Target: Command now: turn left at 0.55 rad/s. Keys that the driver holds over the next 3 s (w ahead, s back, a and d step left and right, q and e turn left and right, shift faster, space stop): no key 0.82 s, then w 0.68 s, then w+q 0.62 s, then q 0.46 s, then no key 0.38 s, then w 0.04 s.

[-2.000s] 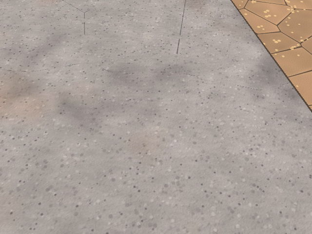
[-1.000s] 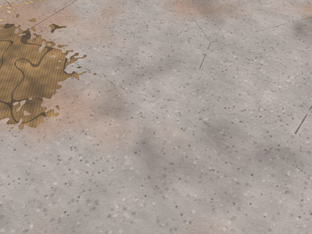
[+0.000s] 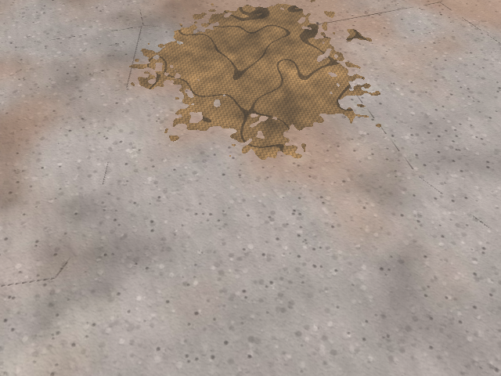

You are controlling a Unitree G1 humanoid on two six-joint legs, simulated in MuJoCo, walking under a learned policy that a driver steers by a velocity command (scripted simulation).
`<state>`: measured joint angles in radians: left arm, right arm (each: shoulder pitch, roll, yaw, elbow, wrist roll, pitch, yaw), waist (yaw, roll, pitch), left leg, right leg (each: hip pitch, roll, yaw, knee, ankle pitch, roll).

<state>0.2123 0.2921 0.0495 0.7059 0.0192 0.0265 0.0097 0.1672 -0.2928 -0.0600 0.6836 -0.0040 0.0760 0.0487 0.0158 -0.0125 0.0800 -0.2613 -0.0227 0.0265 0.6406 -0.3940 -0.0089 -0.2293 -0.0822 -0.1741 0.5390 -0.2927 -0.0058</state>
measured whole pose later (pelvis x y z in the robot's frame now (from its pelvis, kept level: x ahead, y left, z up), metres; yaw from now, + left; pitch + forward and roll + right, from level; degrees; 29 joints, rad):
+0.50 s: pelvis +0.00 +0.02 +0.01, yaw +6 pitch -1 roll +0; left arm 0.24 0.24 0.02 0.83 0.02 0.04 0.02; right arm 0.20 -0.23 0.01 0.83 -0.01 0.01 -0.01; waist 0.00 0.01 0.04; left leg -0.18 -0.09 -0.05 0.44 -0.23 0.06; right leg -0.18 0.00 0.00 0.45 -0.24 -0.01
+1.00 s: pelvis +0.02 +0.00 +0.01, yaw +6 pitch -1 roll +0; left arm 0.32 0.24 0.03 1.03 0.02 0.01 0.02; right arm 0.27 -0.24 -0.01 1.07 -0.03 0.00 0.00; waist 0.01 -0.01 -0.01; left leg -0.25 -0.04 0.00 0.66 -0.41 0.07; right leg -0.13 0.03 0.00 0.40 -0.27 -0.07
